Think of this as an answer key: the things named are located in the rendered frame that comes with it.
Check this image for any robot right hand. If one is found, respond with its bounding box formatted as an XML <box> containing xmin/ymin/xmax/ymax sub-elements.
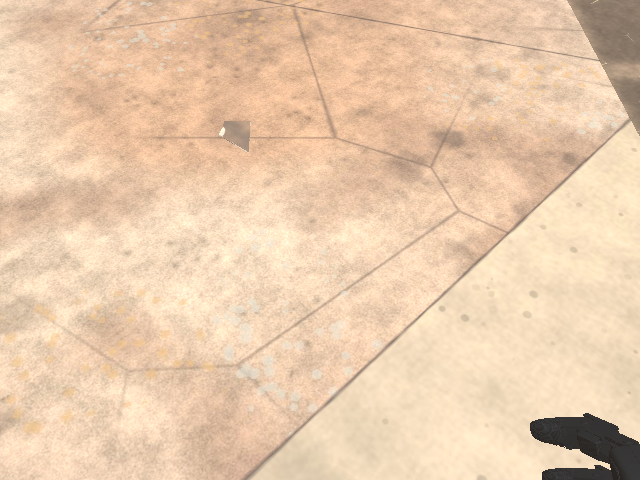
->
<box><xmin>530</xmin><ymin>413</ymin><xmax>640</xmax><ymax>480</ymax></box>

